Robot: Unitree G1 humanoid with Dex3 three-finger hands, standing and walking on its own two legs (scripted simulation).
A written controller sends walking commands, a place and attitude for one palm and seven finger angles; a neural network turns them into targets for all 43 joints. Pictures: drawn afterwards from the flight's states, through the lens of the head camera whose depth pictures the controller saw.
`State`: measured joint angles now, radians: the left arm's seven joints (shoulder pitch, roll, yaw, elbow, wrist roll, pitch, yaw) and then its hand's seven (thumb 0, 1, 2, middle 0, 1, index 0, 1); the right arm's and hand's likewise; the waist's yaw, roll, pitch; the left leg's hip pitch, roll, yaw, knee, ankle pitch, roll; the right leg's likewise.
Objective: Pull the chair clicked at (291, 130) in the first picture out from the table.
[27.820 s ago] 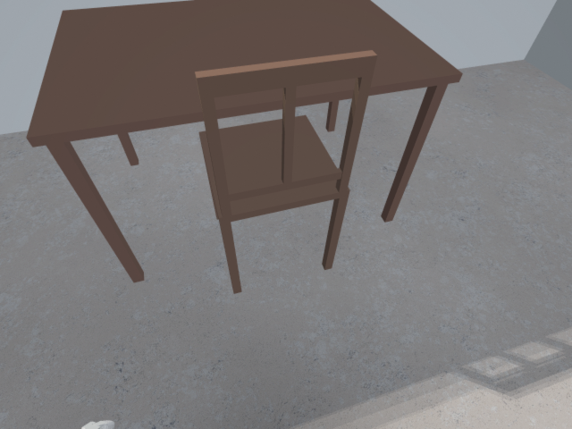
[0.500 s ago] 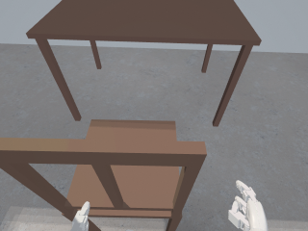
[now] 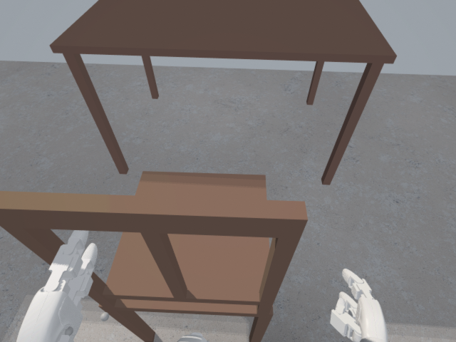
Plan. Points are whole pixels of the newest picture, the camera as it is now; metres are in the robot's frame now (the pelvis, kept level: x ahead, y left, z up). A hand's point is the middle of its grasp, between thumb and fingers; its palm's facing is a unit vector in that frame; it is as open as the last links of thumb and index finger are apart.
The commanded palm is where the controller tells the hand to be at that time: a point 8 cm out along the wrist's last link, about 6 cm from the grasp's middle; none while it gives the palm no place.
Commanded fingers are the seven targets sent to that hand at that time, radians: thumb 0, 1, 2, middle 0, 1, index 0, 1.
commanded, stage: draw the hand back to the body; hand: left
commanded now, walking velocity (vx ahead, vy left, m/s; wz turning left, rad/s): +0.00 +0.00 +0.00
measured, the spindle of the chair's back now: (169, 267) +0.25 +0.13 +0.00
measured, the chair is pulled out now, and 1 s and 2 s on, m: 0.62 0.61 0.61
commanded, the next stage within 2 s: step back with the hand held close in 1.08 s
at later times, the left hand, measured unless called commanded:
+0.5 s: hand (57, 295) +0.16 +0.23 +0.12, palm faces +0.20 -0.85 -0.48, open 11.4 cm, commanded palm +0.14 +0.28 +0.21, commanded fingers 0.00 0.57 0.74 -0.16 -0.23 -0.16 -0.23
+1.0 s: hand (50, 285) +0.17 +0.24 +0.13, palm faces +0.25 -0.80 -0.54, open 6.6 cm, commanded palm +0.16 +0.28 +0.25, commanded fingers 0.00 0.90 0.90 -0.20 -0.30 -0.20 -0.30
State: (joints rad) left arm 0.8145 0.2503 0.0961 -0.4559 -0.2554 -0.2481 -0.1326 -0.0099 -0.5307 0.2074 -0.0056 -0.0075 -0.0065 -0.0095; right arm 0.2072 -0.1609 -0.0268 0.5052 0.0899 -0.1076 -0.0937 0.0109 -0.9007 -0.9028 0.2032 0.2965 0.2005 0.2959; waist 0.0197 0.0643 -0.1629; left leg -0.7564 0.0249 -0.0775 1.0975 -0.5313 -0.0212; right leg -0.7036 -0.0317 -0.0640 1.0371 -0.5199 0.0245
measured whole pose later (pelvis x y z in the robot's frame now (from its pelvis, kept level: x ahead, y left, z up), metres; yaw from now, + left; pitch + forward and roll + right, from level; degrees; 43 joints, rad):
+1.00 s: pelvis +0.03 -0.02 +0.07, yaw +1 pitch -3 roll +0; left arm 0.61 0.44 0.16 -0.36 -0.07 0.22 0.13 0.02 0.87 0.89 -0.21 -0.30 -0.42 -0.36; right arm 0.17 -0.25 0.03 0.71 0.04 -0.27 -0.11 0.01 -0.90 -0.90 0.20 0.30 0.20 0.30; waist 0.09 0.09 0.06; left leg -0.16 0.03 -0.06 0.52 -0.31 -0.05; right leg -0.14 -0.02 -0.07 0.52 -0.33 0.00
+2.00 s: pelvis -0.09 +0.02 +0.06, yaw -1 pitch -1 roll -2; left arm 0.51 0.36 0.39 -0.43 -0.02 -0.09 0.18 0.01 0.89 0.90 -0.20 -0.30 -0.21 -0.31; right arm 0.21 -0.22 0.00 0.61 0.03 -0.05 -0.10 0.01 -0.90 -0.90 0.20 0.30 0.20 0.30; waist -0.02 0.03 -0.01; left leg -0.37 0.02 -0.02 0.63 -0.24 0.01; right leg -0.39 -0.03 -0.02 0.63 -0.30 0.03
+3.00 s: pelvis -0.21 +0.00 +0.07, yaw +0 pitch -1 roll -1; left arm 0.51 0.34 0.39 -0.43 -0.02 -0.18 0.18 0.02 0.88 0.90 -0.21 -0.30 -0.21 -0.31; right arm 0.25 -0.17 0.01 0.68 0.01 -0.14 -0.06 0.01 -0.90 -0.90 0.21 0.30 0.20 0.30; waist 0.03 0.02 0.00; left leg -0.19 0.05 -0.01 0.52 -0.31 -0.02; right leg -0.28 -0.02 -0.03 0.44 -0.14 0.02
